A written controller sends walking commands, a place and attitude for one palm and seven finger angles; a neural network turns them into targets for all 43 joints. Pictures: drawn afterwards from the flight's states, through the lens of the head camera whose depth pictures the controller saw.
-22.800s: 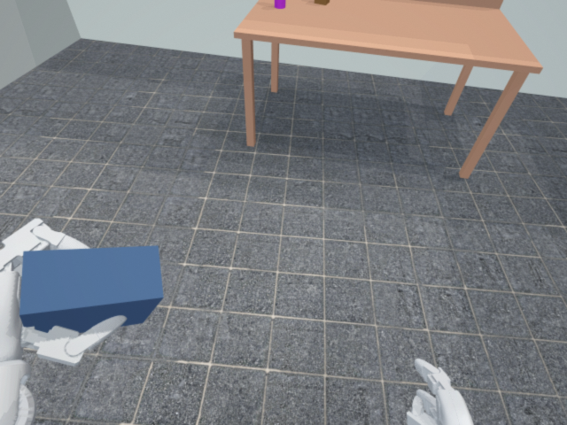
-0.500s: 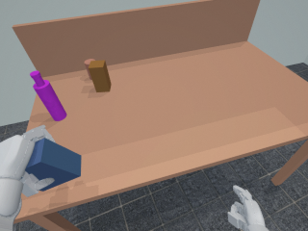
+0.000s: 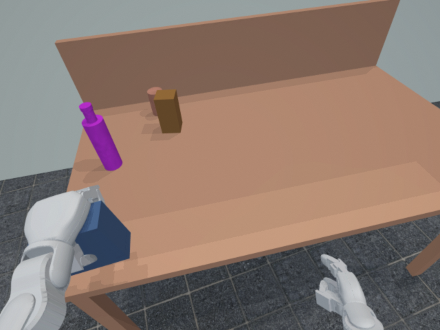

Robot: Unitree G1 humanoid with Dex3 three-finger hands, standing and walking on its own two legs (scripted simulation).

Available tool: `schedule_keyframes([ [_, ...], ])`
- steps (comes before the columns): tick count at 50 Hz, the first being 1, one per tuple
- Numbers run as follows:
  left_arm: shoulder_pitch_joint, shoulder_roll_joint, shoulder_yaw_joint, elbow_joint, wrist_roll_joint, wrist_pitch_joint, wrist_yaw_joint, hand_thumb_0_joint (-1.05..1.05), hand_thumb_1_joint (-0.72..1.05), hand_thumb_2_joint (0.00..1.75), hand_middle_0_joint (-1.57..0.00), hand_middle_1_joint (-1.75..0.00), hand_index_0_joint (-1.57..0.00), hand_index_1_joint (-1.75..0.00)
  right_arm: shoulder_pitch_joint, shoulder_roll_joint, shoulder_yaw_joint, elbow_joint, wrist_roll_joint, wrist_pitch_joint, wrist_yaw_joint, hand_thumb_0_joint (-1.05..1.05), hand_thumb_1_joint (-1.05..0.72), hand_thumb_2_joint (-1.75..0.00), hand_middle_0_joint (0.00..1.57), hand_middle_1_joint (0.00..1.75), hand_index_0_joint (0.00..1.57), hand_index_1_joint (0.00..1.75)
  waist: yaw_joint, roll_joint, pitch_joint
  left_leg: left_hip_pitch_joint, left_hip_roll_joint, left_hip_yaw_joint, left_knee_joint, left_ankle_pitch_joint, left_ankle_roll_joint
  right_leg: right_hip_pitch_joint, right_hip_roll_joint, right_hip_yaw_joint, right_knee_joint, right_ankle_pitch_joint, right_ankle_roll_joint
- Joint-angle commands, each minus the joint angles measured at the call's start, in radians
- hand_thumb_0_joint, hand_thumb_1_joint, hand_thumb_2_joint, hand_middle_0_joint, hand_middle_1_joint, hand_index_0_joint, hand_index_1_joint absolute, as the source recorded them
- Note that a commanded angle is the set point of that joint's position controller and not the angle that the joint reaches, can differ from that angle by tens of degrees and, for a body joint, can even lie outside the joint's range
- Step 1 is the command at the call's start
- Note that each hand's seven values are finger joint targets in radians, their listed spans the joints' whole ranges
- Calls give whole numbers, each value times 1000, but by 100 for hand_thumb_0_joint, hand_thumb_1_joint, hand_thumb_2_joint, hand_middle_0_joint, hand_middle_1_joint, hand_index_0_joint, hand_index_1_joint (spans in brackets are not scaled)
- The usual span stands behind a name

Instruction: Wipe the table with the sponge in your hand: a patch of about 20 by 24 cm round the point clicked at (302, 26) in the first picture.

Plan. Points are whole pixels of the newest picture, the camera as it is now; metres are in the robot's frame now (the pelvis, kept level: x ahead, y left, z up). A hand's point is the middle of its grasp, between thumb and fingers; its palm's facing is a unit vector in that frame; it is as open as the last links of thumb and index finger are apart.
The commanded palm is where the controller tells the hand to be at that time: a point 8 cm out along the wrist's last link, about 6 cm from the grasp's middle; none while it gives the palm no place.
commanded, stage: turn the palm down, sponge in hand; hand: left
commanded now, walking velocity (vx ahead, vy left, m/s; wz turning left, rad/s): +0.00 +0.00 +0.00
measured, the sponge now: (90, 244) +0.22 +0.29 +0.04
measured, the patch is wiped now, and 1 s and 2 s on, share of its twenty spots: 0.00 0.00 0.00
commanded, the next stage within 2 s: move the sponge above the wiping area in 0.50 s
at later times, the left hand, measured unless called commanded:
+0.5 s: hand (92, 230) +0.22 +0.27 +0.09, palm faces +0.02 -0.08 -1.00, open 9.8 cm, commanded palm +0.19 +0.26 +0.15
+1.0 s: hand (98, 232) +0.23 +0.27 +0.07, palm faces -0.01 -0.09 -1.00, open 9.8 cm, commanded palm +0.21 +0.26 +0.13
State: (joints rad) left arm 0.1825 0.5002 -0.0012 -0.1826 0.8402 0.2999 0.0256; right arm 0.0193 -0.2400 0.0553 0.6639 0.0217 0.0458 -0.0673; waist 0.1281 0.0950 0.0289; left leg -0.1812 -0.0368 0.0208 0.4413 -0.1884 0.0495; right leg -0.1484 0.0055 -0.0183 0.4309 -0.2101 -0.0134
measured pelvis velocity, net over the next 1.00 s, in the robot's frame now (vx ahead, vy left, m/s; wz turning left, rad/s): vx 0.01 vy -0.02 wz -0.01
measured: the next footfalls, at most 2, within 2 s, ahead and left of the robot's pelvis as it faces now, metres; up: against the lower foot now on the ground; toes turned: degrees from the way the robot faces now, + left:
none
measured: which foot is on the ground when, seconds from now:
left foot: down 0.00-1.00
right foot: down 0.00-1.00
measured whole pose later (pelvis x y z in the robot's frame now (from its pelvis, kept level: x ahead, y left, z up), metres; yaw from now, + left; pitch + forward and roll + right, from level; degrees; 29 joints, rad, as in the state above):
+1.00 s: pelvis +0.01 -0.02 +0.00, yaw -1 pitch -3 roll +0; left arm 0.17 0.47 -0.02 -0.08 0.91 0.28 0.05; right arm 0.02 -0.26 0.02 0.69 0.03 0.03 -0.05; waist 0.13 0.10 0.02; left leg -0.17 -0.01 0.02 0.43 -0.20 0.02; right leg -0.14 0.04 -0.02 0.42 -0.22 -0.04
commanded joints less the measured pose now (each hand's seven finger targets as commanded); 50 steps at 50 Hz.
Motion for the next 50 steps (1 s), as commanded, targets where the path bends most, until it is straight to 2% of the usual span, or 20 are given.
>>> schedule_keyframes([
  [1,-255,215,116,-224,76,-20,39,0,10,130,-120,-160,-120,-160,-218,-102,-35,-167,-7,-50,-1,0,-90,-90,20,30,20,30,-3,32,-188,46,38,-118,-118,24,-12,50,19,64,-60,20,-57],
  [5,-238,260,166,-180,103,-5,51,0,10,130,-120,-160,-120,-160,-233,-109,-41,-153,-9,-45,6,0,-90,-90,20,30,20,30,15,22,-176,54,32,-130,-120,51,-12,56,29,106,-79,30,-69],
  [6,-237,203,117,-181,94,-4,48,0,10,130,-120,-160,-120,-160,-222,-101,-40,-157,-7,-50,9,0,-90,-90,20,30,20,30,5,-13,-190,66,29,-111,-106,90,-11,54,17,73,-79,44,-63],
  [10,-229,242,153,-169,81,3,36,0,10,130,-120,-160,-120,-160,-242,-111,-42,-152,-6,-48,6,0,-90,-90,20,30,20,30,9,-18,-166,75,23,-116,-109,72,-10,40,22,118,-106,30,-68],
  [11,-236,183,92,-181,80,1,30,0,10,130,-120,-160,-120,-160,-233,-104,-41,-155,-3,-52,8,0,-90,-90,20,30,20,30,-5,-17,-177,82,23,-100,-98,90,-9,38,12,87,-100,37,-61],
  [15,-258,247,142,-188,92,-7,29,0,10,130,-120,-160,-120,-160,-242,-110,-42,-157,-6,-53,7,0,-90,-90,20,30,20,30,8,11,-164,77,19,-118,-109,57,-8,36,22,123,-105,16,-68],
  [16,-238,197,103,-184,86,-12,29,0,10,130,-120,-160,-120,-160,-227,-102,-44,-160,-4,-58,7,0,-90,-90,20,30,20,30,2,-12,-179,82,17,-99,-97,82,-6,43,13,95,-101,26,-62],
  [18,-227,209,113,-160,80,-18,29,0,10,130,-120,-160,-120,-160,-219,-109,-50,-152,-5,-54,7,0,-90,-90,20,30,20,30,-1,-29,-153,80,18,-102,-98,82,-9,26,9,99,-114,19,-60],
  [20,-242,262,166,-164,91,-11,37,0,10,130,-120,-160,-120,-160,-240,-112,-46,-154,-5,-54,5,0,-90,-90,20,30,20,30,13,-23,-154,76,11,-107,-101,61,-8,29,19,137,-120,1,-68],
  [21,-234,199,112,-177,81,-16,38,0,10,130,-120,-160,-120,-160,-230,-104,-48,-163,-1,-58,6,0,-90,-90,20,30,20,30,1,-25,-171,82,12,-89,-89,74,-5,35,8,107,-114,8,-60],
  [25,-227,260,170,-167,87,-13,47,0,10,130,-120,-160,-120,-160,-243,-114,-51,-154,-5,-58,5,0,-90,-90,20,30,20,30,13,-22,-171,92,6,-99,-81,99,-8,28,15,149,-121,29,-70],
  [26,-222,190,108,-179,77,-14,45,0,10,130,-120,-160,-120,-160,-230,-107,-52,-162,0,-61,6,0,-90,-90,20,30,20,30,-1,-17,-179,94,10,-84,-74,111,-6,34,5,116,-114,44,-62],
  [30,-232,249,155,-160,81,-1,44,0,10,130,-120,-160,-120,-160,-245,-116,-52,-155,0,-60,6,0,-90,-90,20,30,20,30,7,-28,-162,94,5,-96,-78,103,-9,21,13,158,-127,33,-69],
  [31,-224,180,89,-160,78,-2,41,0,10,130,-120,-160,-120,-160,-232,-109,-54,-161,3,-62,6,0,-90,-90,20,30,20,30,-6,-28,-160,91,8,-81,-71,103,-6,19,4,123,-121,31,-60],
  [35,-235,250,154,-155,94,-9,45,0,10,130,-120,-160,-120,-160,-243,-119,-55,-155,0,-60,7,0,-90,-90,20,30,20,30,9,-16,-174,95,3,-94,-72,116,-9,24,14,160,-118,50,-71],
  [36,-206,178,95,-157,82,-13,46,0,10,130,-120,-160,-120,-160,-223,-107,-58,-166,2,-64,8,0,-90,-90,20,30,20,30,0,-33,-187,95,6,-78,-65,129,-4,36,3,118,-108,65,-60],
  [37,-213,215,129,-132,87,-20,48,0,10,130,-120,-160,-120,-160,-214,-116,-61,-151,1,-65,7,0,-90,-90,20,30,20,30,0,-63,-196,99,5,-82,-59,140,-6,25,6,129,-109,80,-59],
  [40,-207,271,187,-123,92,-16,59,0,10,130,-120,-160,-120,-160,-232,-123,-58,-149,0,-57,7,0,-90,-90,20,30,20,30,12,-20,-169,88,2,-92,-62,135,-9,21,12,165,-113,77,-71],
  [41,-216,193,116,-141,87,-23,59,0,10,130,-120,-160,-120,-160,-217,-111,-61,-159,3,-61,9,0,-90,-90,20,30,20,30,-4,-19,-183,90,7,-77,-57,144,-7,28,3,122,-102,90,-62],
  [50,-247,220,132,-100,96,-44,74,0,10,130,-120,-160,-120,-160,-215,-117,-68,-149,3,-69,4,0,-90,-90,20,30,20,30,-3,-19,-184,97,7,-96,-53,127,-8,-10,16,146,-106,74,-69],
])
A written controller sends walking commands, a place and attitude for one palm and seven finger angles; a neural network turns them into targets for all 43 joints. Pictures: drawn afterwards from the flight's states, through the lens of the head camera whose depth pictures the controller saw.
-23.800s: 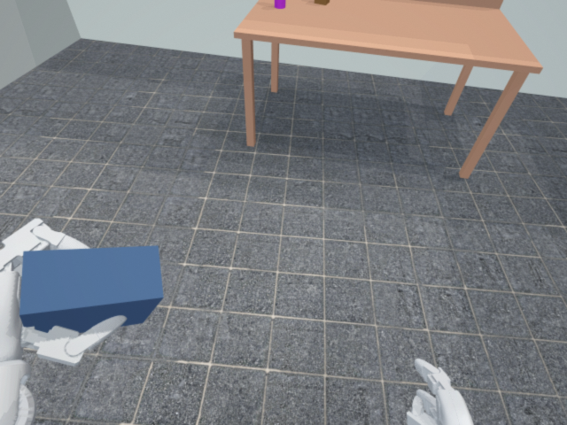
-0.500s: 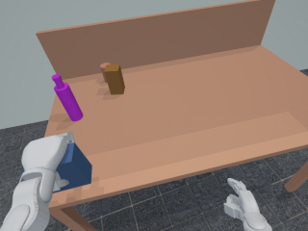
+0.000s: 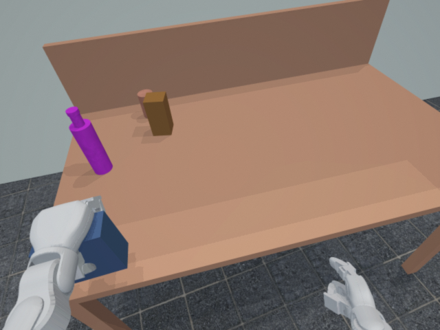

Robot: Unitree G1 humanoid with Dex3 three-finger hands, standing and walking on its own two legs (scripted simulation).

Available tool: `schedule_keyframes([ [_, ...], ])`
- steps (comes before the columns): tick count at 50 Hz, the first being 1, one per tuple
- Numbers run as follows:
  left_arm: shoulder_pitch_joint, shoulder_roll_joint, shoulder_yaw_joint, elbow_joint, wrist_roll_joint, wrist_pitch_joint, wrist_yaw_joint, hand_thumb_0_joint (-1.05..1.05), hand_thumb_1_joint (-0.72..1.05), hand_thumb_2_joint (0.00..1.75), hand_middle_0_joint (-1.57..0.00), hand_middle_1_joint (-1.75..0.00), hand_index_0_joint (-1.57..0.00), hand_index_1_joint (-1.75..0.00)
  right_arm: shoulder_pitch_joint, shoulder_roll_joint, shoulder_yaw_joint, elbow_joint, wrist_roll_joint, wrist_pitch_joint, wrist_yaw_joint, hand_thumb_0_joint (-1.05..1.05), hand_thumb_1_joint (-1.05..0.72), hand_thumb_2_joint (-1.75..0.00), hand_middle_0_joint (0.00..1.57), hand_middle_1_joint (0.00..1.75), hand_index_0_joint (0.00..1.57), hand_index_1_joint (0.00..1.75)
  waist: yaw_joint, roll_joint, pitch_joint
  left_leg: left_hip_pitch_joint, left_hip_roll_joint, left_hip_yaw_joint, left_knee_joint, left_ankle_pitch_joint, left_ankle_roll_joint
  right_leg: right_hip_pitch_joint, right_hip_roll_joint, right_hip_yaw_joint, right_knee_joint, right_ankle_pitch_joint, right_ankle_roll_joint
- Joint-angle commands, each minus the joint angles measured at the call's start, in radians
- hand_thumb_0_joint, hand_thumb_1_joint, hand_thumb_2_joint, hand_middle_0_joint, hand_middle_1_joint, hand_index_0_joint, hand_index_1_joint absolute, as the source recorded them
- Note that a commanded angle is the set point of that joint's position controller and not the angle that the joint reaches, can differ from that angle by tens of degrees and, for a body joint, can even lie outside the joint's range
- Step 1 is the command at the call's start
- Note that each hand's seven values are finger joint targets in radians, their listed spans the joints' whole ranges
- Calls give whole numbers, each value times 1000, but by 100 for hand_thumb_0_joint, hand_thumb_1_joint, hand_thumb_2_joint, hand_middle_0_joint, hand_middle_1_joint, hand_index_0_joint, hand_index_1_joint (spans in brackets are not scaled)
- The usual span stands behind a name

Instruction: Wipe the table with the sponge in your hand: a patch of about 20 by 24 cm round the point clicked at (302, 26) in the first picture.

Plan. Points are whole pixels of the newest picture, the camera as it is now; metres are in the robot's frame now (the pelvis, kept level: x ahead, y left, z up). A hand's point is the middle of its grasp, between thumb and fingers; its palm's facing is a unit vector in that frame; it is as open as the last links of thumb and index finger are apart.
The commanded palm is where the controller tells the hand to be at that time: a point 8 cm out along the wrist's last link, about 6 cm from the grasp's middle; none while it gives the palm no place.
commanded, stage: move the sponge above the wiping area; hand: left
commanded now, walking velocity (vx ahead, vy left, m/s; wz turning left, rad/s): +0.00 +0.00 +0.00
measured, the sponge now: (89, 254) +0.21 +0.30 +0.02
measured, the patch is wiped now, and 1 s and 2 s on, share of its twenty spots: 0.00 0.00 0.00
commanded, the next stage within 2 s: lower the sponge onto the table in 1.90 s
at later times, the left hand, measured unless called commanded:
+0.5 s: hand (95, 236) +0.24 +0.29 +0.04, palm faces -0.03 -0.10 -0.99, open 9.8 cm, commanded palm +0.22 +0.28 +0.11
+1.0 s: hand (108, 231) +0.26 +0.29 +0.02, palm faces -0.07 -0.08 -0.99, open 9.8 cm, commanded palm +0.25 +0.28 +0.08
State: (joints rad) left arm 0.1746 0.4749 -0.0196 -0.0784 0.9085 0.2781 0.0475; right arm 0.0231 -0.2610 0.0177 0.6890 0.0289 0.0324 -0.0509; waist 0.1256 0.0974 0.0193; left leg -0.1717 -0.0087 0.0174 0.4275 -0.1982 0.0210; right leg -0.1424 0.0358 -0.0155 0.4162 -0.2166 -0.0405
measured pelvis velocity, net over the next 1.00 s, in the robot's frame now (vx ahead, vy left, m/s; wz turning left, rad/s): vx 0.01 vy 0.00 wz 0.00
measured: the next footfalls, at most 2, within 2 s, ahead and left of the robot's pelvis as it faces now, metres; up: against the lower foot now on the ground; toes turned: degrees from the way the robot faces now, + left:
none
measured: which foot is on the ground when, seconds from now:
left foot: down 0.00-1.00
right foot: down 0.00-1.00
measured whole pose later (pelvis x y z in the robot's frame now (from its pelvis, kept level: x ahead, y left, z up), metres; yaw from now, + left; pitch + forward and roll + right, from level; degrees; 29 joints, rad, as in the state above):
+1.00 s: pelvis +0.01 +0.00 +0.00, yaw +0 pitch +0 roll +0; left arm -0.01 0.39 -0.10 0.23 0.97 0.29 0.16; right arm 0.05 -0.25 0.00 0.70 0.05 0.05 -0.05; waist 0.10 0.07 -0.02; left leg -0.26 -0.01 0.02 0.47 -0.22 0.02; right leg -0.23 0.03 -0.01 0.47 -0.24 -0.04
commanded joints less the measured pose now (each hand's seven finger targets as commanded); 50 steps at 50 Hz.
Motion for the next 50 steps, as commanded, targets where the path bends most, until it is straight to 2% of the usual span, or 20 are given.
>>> schedule_keyframes([
  [1,-227,196,109,-196,25,-25,54,0,10,130,-120,-160,-120,-160,-200,-91,-35,-175,-2,-59,-13,0,-90,-90,20,30,20,30,-11,-31,-185,82,-18,-75,-32,150,24,-5,-23,110,-80,100,-33],
  [5,-253,266,175,-177,44,-30,72,0,10,130,-120,-160,-120,-160,-212,-98,-35,-166,-6,-53,-12,0,-90,-90,20,30,20,30,7,-20,-192,80,-20,-91,-36,156,18,-7,-14,141,-79,107,-44],
  [6,-237,205,124,-179,39,-32,74,0,10,130,-120,-160,-120,-160,-194,-90,-38,-172,-3,-54,-12,0,-90,-90,20,30,20,30,-3,-29,-216,77,-18,-78,-29,171,21,9,-22,105,-66,125,-36],
  [10,-273,234,146,-131,47,-19,85,0,10,130,-120,-160,-120,-160,-208,-97,-36,-161,-1,-48,-11,0,-90,-90,20,30,20,30,1,-15,-190,72,-19,-91,-37,153,14,-22,-12,133,-75,105,-45],
  [12,-247,175,94,-133,43,-20,85,0,10,130,-120,-160,-120,-160,-193,-91,-40,-168,1,-51,-7,0,-90,-90,20,30,20,30,-3,-32,-227,74,-14,-88,-31,182,14,-6,-19,94,-57,131,-35],
  [15,-241,219,136,-111,44,-8,88,0,10,130,-120,-160,-120,-160,-206,-98,-39,-163,2,-43,-5,0,-90,-90,20,30,20,30,2,-33,-196,62,-18,-96,-36,162,12,-15,-11,128,-68,118,-44],
  [16,-261,143,60,-113,42,-7,84,0,10,130,-120,-160,-120,-160,-192,-89,-38,-170,5,-43,-4,0,-90,-90,20,30,20,30,-15,-46,-201,55,-10,-88,-36,158,14,-21,-17,86,-56,113,-33],
  [20,-305,214,115,-101,61,-14,99,0,10,130,-120,-160,-120,-160,-197,-97,-41,-165,2,-43,-8,0,-90,-90,20,30,20,30,1,-20,-217,64,-15,-101,-39,142,12,-25,-7,120,-59,95,-44],
  [21,-311,158,63,-108,59,-18,101,0,10,130,-120,-160,-120,-160,-183,-89,-42,-169,5,-44,-7,0,-90,-90,20,30,20,30,-12,-16,-237,63,-10,-89,-33,153,14,-18,-14,83,-46,104,-36],
  [24,-355,162,59,-47,71,-20,111,0,10,130,-120,-160,-120,-160,-174,-95,-45,-153,5,-40,-9,0,-90,-90,20,30,20,30,-15,-34,-223,59,-8,-97,-34,143,9,-47,-12,82,-50,94,-35],
  [25,-371,212,108,-51,75,-15,120,0,10,130,-120,-160,-120,-160,-188,-98,-43,-154,6,-40,-9,0,-90,-90,20,30,20,30,-7,-23,-216,57,-10,-105,-40,122,7,-47,-3,112,-54,74,-45],
  [26,-364,134,39,-61,69,-16,120,0,10,130,-120,-160,-120,-160,-178,-87,-44,-166,9,-44,-9,0,-90,-90,20,30,20,30,-16,-22,-241,56,-8,-89,-36,130,12,-33,-12,74,-41,82,-35],
  [33,-404,115,11,20,78,-2,128,0,10,130,-120,-160,-120,-160,-164,-93,-49,-153,14,-38,-8,0,-90,-90,20,30,20,30,-22,-32,-246,46,-8,-92,-32,129,7,-53,-9,69,-33,85,-36],
  [35,-399,161,51,12,85,3,132,0,10,130,-120,-160,-120,-160,-179,-98,-46,-156,11,-34,-6,0,-90,-90,20,30,20,30,-9,-16,-251,49,-12,-105,-30,136,4,-47,-1,100,-34,94,-45],
  [36,-408,98,-7,1,82,1,131,0,10,130,-120,-160,-120,-160,-166,-89,-46,-163,15,-36,-3,0,-90,-90,20,30,20,30,-23,-5,-260,46,-8,-93,-26,140,5,-46,-7,69,-22,99,-39],
  [40,-400,184,78,55,89,8,144,0,10,130,-120,-160,-120,-160,-166,-103,-49,-151,12,-25,-5,0,-90,-90,20,30,20,30,-8,-53,-243,27,-15,-98,-22,134,7,-46,-2,107,-32,104,-44],
  [41,-422,115,16,54,83,9,145,0,10,130,-120,-160,-120,-160,-161,-93,-47,-162,18,-27,-5,0,-90,-90,20,30,20,30,-24,-62,-249,18,-14,-84,-20,124,11,-45,-10,75,-24,99,-35],
  [45,-425,198,92,89,89,9,160,0,10,130,-120,-160,-120,-160,-165,-106,-50,-149,16,-24,-11,0,-90,-90,20,30,20,30,-9,-57,-253,20,-23,-85,-9,130,13,-43,-6,115,-31,118,-43],
  [46,-436,126,28,90,83,8,158,0,10,130,-120,-160,-120,-160,-154,-95,-50,-155,20,-26,-10,0,-90,-90,20,30,20,30,-28,-58,-252,12,-21,-72,-5,129,17,-43,-12,84,-23,123,-35],
  [50,-461,182,72,129,84,0,158,0,10,130,-120,-160,-120,-160,-151,-106,-55,-143,20,-29,-17,0,-90,-90,20,30,20,30,-25,-60,-248,18,-27,-76,7,120,19,-62,-8,117,-34,123,-39],
])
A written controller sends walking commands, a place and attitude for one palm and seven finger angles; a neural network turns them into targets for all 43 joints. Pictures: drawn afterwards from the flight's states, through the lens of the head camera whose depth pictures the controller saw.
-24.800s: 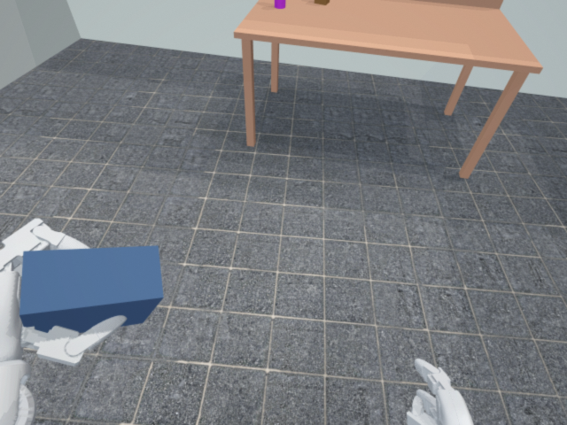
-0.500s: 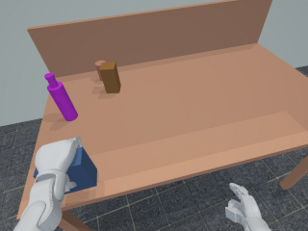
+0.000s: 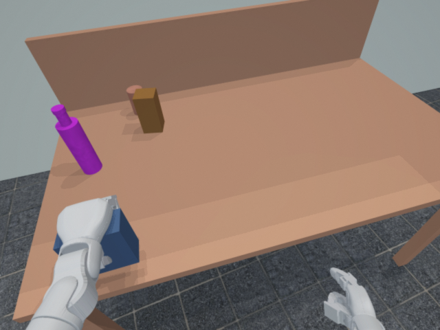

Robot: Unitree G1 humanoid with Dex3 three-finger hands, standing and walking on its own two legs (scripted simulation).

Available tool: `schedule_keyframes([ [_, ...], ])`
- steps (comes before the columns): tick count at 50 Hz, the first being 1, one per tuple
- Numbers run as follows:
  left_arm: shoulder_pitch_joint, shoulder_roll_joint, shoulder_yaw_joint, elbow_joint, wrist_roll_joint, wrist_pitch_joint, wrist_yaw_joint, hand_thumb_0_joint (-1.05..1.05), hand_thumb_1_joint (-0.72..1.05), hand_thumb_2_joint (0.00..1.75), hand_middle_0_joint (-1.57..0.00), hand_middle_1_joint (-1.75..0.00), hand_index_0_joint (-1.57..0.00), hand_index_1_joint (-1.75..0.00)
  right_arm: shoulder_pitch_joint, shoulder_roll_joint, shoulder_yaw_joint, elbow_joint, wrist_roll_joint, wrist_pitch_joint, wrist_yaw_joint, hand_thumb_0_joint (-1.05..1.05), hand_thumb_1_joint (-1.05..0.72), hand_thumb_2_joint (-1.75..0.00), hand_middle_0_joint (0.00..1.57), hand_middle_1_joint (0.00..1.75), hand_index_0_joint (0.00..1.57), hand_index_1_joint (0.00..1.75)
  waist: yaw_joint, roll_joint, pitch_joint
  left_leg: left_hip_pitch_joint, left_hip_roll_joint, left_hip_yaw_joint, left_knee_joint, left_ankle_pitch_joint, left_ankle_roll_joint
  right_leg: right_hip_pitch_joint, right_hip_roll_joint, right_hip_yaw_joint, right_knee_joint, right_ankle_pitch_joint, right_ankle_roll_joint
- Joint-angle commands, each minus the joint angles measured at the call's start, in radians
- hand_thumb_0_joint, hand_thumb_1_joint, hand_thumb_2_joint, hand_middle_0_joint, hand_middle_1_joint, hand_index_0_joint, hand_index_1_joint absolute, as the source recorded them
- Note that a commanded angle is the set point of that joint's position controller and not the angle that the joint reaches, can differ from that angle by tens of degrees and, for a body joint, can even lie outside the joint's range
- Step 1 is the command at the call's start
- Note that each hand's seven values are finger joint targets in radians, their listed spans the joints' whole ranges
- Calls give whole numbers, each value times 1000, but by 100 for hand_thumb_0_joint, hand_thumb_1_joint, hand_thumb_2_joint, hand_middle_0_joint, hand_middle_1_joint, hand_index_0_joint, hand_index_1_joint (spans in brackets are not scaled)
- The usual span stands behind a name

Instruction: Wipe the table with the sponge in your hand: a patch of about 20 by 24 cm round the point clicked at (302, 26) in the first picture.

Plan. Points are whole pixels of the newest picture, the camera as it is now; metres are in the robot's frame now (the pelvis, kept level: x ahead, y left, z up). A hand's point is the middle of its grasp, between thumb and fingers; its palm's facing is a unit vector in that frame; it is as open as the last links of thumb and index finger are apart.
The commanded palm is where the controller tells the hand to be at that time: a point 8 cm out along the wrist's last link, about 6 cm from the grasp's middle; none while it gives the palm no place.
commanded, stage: move the sponge above the wiping area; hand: left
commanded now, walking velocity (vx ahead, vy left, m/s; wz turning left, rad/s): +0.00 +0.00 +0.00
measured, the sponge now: (104, 248) +0.25 +0.29 -0.02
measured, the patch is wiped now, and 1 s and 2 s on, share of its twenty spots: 0.00 0.00 0.00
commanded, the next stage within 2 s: lower the sponge onto the table in 0.90 s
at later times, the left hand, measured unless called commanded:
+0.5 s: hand (111, 227) +0.29 +0.28 +0.00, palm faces -0.09 -0.07 -0.99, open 9.8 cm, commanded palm +0.26 +0.28 +0.07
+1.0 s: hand (102, 232) +0.27 +0.29 +0.01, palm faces -0.06 -0.07 -1.00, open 9.8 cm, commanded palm +0.25 +0.28 +0.08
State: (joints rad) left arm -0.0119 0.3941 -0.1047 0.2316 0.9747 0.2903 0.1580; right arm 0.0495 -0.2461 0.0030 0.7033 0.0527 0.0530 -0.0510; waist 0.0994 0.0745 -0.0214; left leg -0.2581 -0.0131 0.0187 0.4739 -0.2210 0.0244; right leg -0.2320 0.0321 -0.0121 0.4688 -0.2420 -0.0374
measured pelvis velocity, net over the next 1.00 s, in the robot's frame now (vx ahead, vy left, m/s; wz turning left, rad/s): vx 0.01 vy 0.00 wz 0.01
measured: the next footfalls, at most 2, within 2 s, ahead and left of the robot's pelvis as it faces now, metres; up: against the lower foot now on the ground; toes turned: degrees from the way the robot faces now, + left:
none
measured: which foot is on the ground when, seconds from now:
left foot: down 0.00-1.00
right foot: down 0.00-1.00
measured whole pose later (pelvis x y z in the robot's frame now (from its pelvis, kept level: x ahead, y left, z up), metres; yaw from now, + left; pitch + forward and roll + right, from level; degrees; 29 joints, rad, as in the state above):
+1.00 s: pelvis +0.01 +0.00 +0.00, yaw +1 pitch +2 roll +0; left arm -0.05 0.38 -0.11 0.31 0.99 0.26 0.21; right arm 0.05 -0.24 -0.02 0.70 0.06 0.05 -0.05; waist 0.10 0.06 -0.04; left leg -0.31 -0.02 0.01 0.52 -0.25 0.03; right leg -0.27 0.03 -0.02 0.50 -0.27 -0.03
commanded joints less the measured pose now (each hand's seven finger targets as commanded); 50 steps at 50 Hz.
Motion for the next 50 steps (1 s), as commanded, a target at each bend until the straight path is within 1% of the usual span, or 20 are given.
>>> schedule_keyframes([
  [1,-287,216,111,-178,14,-17,46,0,10,130,-120,-160,-120,-160,-162,-116,-40,-161,0,-50,-17,0,-90,-90,20,30,20,30,-14,-26,-220,95,-22,-67,-37,143,18,33,-9,87,-75,154,-36],
  [5,-292,262,153,-154,20,-40,48,0,10,130,-120,-160,-120,-160,-152,-124,-47,-151,-3,-53,-18,0,-90,-90,20,30,20,30,-8,-24,-229,98,-26,-72,-21,158,18,21,-5,115,-74,181,-42],
  [7,-303,218,115,-132,20,-50,52,0,10,130,-120,-160,-120,-160,-133,-118,-48,-151,0,-56,-16,0,-90,-90,20,30,20,30,-19,-34,-231,85,-22,-66,-18,160,19,14,-10,84,-62,191,-35],
  [10,-334,293,182,-96,26,-54,67,0,10,130,-120,-160,-120,-160,-130,-131,-51,-140,1,-49,-20,0,-90,-90,20,30,20,30,-13,-37,-233,72,-25,-67,-15,150,17,12,-6,114,-64,185,-41],
  [11,-320,223,125,-101,19,-58,69,0,10,130,-120,-160,-120,-160,-119,-120,-55,-152,3,-51,-18,0,-90,-90,20,30,20,30,-20,-24,-249,68,-23,-53,-13,157,21,24,-14,82,-50,199,-33],
  [15,-325,276,177,-65,27,-60,85,0,10,130,-120,-160,-120,-160,-117,-133,-59,-141,1,-48,-16,0,-90,-90,20,30,20,30,-13,-37,-256,62,-25,-65,-3,171,18,14,-7,108,-48,221,-40],
  [16,-336,209,116,-77,22,-64,86,0,10,130,-120,-160,-120,-160,-106,-124,-62,-147,3,-50,-15,0,-90,-90,20,30,20,30,-29,-30,-273,65,-20,-54,1,175,21,15,-13,80,-36,227,-32],
  [20,-339,241,147,-33,30,-54,98,0,10,130,-120,-160,-120,-160,-103,-133,-65,-140,4,-45,-10,0,-90,-90,20,30,20,30,-21,-49,-266,57,-17,-72,5,178,15,-12,-4,91,-31,213,-38],
  [21,-360,189,97,-58,27,-58,99,0,10,130,-120,-160,-120,-160,-96,-126,-66,-147,5,-46,-9,0,-90,-90,20,30,20,30,-33,-33,-276,62,-13,-64,8,181,17,-11,-8,69,-21,216,-34],
  [25,-296,279,189,-80,33,-48,121,0,10,130,-120,-160,-120,-160,-108,-135,-68,-149,0,-44,-4,0,-90,-90,20,30,20,30,2,-28,-318,74,-15,-75,12,239,12,30,-5,92,-11,280,-42],
  [29,-264,219,138,-84,27,-17,119,0,10,130,-120,-160,-120,-160,-122,-127,-62,-156,6,-37,2,0,-90,-90,20,30,20,30,-7,-40,-275,56,-14,-64,3,231,12,31,-13,75,-18,284,-35],
  [30,-245,260,182,-82,20,-7,118,0,10,130,-120,-160,-120,-160,-126,-132,-63,-156,7,-35,2,0,-90,-90,20,30,20,30,2,-40,-264,54,-17,-74,-2,216,12,33,-7,90,-25,258,-39],
  [33,-265,183,95,-102,14,-2,98,0,10,130,-120,-160,-120,-160,-125,-125,-61,-163,10,-39,2,0,-90,-90,20,30,20,30,-20,-45,-253,72,-9,-70,-1,207,17,9,-10,68,-29,238,-32],
  [35,-253,234,138,-118,15,-9,88,0,10,130,-120,-160,-120,-160,-132,-131,-59,-163,6,-38,-1,0,-90,-90,20,30,20,30,-9,-40,-256,80,-15,-81,-1,207,17,16,-5,87,-36,235,-38],
  [36,-252,186,95,-135,8,-16,81,0,10,130,-120,-160,-120,-160,-121,-122,-59,-169,7,-40,-2,0,-90,-90,20,30,20,30,-20,-25,-259,83,-12,-73,1,212,19,18,-9,63,-29,240,-34],
  [40,-297,238,136,-151,24,-44,82,0,10,130,-120,-160,-120,-160,-122,-128,-60,-156,1,-42,-4,0,-90,-90,20,30,20,30,-19,-34,-251,99,-10,-89,1,202,14,-7,-1,87,-38,216,-41],
  [41,-294,186,90,-167,20,-51,82,0,10,130,-120,-160,-120,-160,-120,-117,-60,-168,1,-45,-5,0,-90,-90,20,30,20,30,-23,-25,-255,95,-10,-81,0,191,18,-3,-6,67,-34,206,-35],
  [45,-344,234,129,-142,36,-50,97,0,10,130,-120,-160,-120,-160,-131,-121,-56,-151,-1,-41,-8,0,-90,-90,20,30,20,30,-17,-14,-240,101,-9,-95,-9,172,8,-27,0,86,-44,167,-43],
  [46,-351,194,94,-146,33,-50,98,0,10,130,-120,-160,-120,-160,-126,-113,-57,-154,3,-43,-8,0,-90,-90,20,30,20,30,-25,1,-246,104,-6,-83,-8,173,10,-26,-4,62,-36,166,-40],
  [50,-304,213,122,-133,38,-29,101,0,10,130,-120,-160,-120,-160,-146,-120,-56,-155,1,-38,-1,0,-90,-90,20,30,20,30,-2,5,-269,114,-8,-95,-12,212,-2,-5,1,80,-36,194,-49],
])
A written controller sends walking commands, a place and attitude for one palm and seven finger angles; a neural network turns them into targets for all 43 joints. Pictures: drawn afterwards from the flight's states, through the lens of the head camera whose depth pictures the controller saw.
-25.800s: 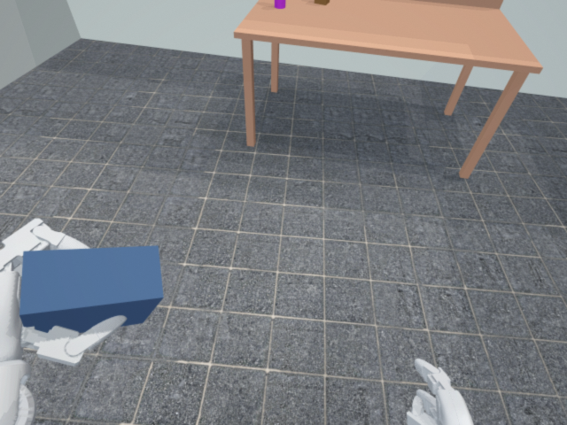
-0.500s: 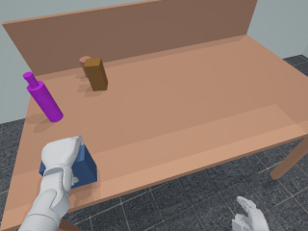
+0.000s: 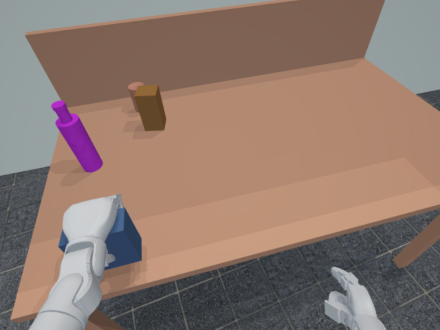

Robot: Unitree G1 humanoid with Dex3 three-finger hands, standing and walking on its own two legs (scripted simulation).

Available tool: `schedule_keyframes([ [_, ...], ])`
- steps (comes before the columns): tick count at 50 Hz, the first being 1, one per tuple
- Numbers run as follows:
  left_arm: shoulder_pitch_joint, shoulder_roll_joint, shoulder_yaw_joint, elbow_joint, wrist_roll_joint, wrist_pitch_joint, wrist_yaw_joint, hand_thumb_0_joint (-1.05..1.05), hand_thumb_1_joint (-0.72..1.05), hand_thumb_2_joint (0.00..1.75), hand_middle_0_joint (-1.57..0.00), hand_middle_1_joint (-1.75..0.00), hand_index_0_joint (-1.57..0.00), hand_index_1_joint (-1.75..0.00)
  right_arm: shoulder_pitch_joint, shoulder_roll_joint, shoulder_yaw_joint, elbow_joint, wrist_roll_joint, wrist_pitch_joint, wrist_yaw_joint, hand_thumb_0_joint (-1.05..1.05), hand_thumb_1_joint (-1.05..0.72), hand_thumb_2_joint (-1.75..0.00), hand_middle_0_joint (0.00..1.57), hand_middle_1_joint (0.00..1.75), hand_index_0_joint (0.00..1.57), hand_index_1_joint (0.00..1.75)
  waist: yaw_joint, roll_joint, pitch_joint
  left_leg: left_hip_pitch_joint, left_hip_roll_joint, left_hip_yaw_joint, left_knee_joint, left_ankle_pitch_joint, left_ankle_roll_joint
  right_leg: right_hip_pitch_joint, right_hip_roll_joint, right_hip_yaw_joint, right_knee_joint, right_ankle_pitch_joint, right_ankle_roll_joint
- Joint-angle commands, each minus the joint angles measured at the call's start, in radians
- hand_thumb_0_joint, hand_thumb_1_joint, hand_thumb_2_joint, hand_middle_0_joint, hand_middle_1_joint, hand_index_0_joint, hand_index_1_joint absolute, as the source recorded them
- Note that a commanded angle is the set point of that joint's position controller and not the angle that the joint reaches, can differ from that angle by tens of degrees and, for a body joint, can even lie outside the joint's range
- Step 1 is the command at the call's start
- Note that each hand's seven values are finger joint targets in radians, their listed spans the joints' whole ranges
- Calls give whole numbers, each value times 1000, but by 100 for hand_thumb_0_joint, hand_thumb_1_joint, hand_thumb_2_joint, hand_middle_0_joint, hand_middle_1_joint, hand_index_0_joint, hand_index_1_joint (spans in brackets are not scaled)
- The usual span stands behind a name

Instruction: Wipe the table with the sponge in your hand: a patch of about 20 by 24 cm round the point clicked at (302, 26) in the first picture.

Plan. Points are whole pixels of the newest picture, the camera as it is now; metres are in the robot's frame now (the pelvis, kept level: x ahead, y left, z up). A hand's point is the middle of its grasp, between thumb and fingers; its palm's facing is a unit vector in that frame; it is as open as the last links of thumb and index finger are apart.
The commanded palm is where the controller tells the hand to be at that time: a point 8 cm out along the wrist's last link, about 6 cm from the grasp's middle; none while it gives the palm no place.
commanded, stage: lower the sponge onto the table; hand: left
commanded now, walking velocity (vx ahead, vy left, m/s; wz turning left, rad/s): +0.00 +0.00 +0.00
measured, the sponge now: (108, 246) +0.26 +0.28 -0.03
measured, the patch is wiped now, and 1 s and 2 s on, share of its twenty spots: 0.00 0.00 0.20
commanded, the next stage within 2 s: wipe forward along the first lane in 1.62 s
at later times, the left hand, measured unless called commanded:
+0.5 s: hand (108, 239) +0.26 +0.27 +0.01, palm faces -0.09 -0.07 -0.99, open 9.8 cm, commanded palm +0.24 +0.26 +0.07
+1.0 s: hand (110, 243) +0.26 +0.27 -0.01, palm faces -0.10 -0.06 -0.99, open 9.8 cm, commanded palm +0.24 +0.26 +0.05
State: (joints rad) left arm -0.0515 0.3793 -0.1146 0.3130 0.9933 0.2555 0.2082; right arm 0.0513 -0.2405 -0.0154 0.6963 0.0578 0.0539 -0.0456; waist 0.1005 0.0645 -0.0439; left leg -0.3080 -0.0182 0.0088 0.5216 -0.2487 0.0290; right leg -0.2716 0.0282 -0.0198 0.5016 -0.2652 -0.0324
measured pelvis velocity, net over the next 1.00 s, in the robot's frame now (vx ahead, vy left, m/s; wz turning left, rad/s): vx -0.01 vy -0.01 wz -0.02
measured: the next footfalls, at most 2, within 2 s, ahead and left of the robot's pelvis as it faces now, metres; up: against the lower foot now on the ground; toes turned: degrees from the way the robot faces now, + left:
none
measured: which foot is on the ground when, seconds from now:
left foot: down 0.00-1.00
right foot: down 0.00-1.00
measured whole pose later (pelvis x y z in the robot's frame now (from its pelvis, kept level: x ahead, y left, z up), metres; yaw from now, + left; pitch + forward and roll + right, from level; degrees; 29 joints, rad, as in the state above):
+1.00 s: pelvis -0.01 -0.01 +0.00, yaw -1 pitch +3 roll +0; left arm -0.05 0.36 -0.09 0.43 1.01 0.23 0.27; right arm 0.09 -0.25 -0.04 0.71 0.06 0.06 -0.04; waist 0.07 0.06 -0.06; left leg -0.36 0.00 0.02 0.56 -0.25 0.02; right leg -0.34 0.04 -0.01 0.55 -0.27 -0.04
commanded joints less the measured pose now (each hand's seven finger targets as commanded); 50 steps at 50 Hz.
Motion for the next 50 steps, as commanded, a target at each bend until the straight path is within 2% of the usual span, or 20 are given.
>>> schedule_keyframes([
  [1,-256,178,86,-225,13,10,47,0,10,130,-120,-160,-120,-160,-141,-118,-37,-155,-3,-38,-5,0,-90,-90,20,30,20,30,-10,12,-260,161,-1,-76,-58,245,-4,47,1,66,-61,226,-48],
  [4,-244,174,77,-187,21,32,36,0,10,130,-120,-160,-120,-160,-152,-123,-33,-151,-2,-29,-1,0,-90,-90,20,30,20,30,-11,-45,-221,139,-3,-79,-63,236,-4,36,-1,71,-71,228,-46],
  [7,-256,168,67,-216,14,36,30,0,10,130,-120,-160,-120,-160,-157,-119,-30,-164,1,-29,-1,0,-90,-90,20,30,20,30,-9,-22,-228,145,-3,-77,-70,212,1,43,-1,67,-72,203,-46],
  [10,-254,247,142,-204,19,35,35,0,10,130,-120,-160,-120,-160,-163,-128,-28,-158,-3,-23,-6,0,-90,-90,20,30,20,30,2,-28,-208,130,-9,-85,-77,180,3,49,5,97,-86,175,-52],
  [11,-282,199,97,-223,18,29,35,0,10,130,-120,-160,-120,-160,-159,-119,-28,-162,-1,-24,-7,0,-90,-90,20,30,20,30,-10,-25,-222,133,-9,-74,-74,182,6,51,1,81,-79,180,-46],
  [15,-276,233,129,-220,23,19,46,0,10,130,-120,-160,-120,-160,-167,-124,-30,-154,-4,-31,-9,0,-90,-90,20,30,20,30,0,-8,-208,142,-10,-84,-75,165,5,36,5,107,-94,155,-52],
  [16,-273,175,79,-214,17,17,45,0,10,130,-120,-160,-120,-160,-154,-117,-33,-158,0,-34,-9,0,-90,-90,20,30,20,30,-14,-15,-205,133,-9,-71,-72,157,9,35,2,82,-85,151,-46],
  [20,-275,204,108,-171,16,19,48,0,10,130,-120,-160,-120,-160,-154,-127,-35,-144,2,-34,-10,0,-90,-90,20,30,20,30,-11,-38,-196,129,-10,-76,-71,143,8,19,6,106,-96,141,-50],
  [21,-275,161,69,-174,14,17,47,0,10,130,-120,-160,-120,-160,-149,-121,-36,-151,3,-35,-10,0,-90,-90,20,30,20,30,-17,-34,-207,124,-10,-70,-68,142,11,22,2,84,-85,141,-45],
  [24,-299,181,80,-148,26,7,54,0,10,130,-120,-160,-120,-160,-144,-123,-38,-141,0,-37,-12,0,-90,-90,20,30,20,30,-17,-46,-207,118,-15,-66,-61,138,14,16,0,94,-87,149,-45],
  [25,-305,240,137,-159,26,2,61,0,10,130,-120,-160,-120,-160,-147,-130,-39,-139,-1,-37,-13,0,-90,-90,20,30,20,30,-7,-28,-219,122,-16,-73,-63,134,10,23,5,116,-89,142,-51],
  [26,-289,180,90,-158,22,-2,62,0,10,130,-120,-160,-120,-160,-139,-119,-41,-148,1,-39,-14,0,-90,-90,20,30,20,30,-15,-31,-226,114,-16,-56,-56,134,16,30,-1,93,-79,150,-43],
  [30,-274,233,148,-125,32,-3,80,0,10,130,-120,-160,-120,-160,-142,-129,-43,-138,-2,-36,-12,0,-90,-90,20,30,20,30,-3,-30,-220,99,-19,-64,-53,145,10,28,2,117,-79,170,-50],
  [31,-280,170,90,-133,23,-3,80,0,10,130,-120,-160,-120,-160,-135,-121,-43,-146,2,-37,-11,0,-90,-90,20,30,20,30,-17,-13,-225,101,-14,-56,-51,145,12,21,-1,93,-69,171,-45],
  [35,-317,221,130,-93,26,4,86,0,10,130,-120,-160,-120,-160,-133,-132,-43,-133,2,-34,-14,0,-90,-90,20,30,20,30,-18,-37,-214,89,-19,-58,-45,122,13,7,1,115,-79,155,-46],
  [38,-295,179,93,-82,26,-5,84,0,10,130,-120,-160,-120,-160,-123,-127,-47,-140,2,-35,-15,0,-90,-90,20,30,20,30,-28,-54,-228,78,-20,-47,-32,132,18,14,-4,101,-68,182,-39],
  [40,-288,224,141,-84,26,-14,91,0,10,130,-120,-160,-120,-160,-124,-133,-49,-137,0,-35,-15,0,-90,-90,20,30,20,30,-16,-28,-237,82,-21,-53,-30,137,16,14,0,121,-66,189,-46],
  [45,-253,236,162,-79,27,-29,105,0,10,130,-120,-160,-120,-160,-111,-135,-56,-134,-2,-36,-12,0,-90,-90,20,30,20,30,-14,-32,-246,69,-19,-56,-19,146,15,10,2,121,-53,202,-47],
  [46,-268,179,108,-100,28,-35,108,0,10,130,-120,-160,-120,-160,-106,-127,-57,-138,-2,-38,-10,0,-90,-90,20,30,20,30,-29,-10,-256,78,-15,-47,-12,159,17,3,-1,100,-39,220,-43],
  [50,-258,211,146,-80,31,-33,126,0,10,130,-120,-160,-120,-160,-106,-134,-60,-131,-3,-37,-6,0,-90,-90,20,30,20,30,-22,-33,-242,67,-13,-62,-10,155,12,-17,4,108,-37,203,-47],
])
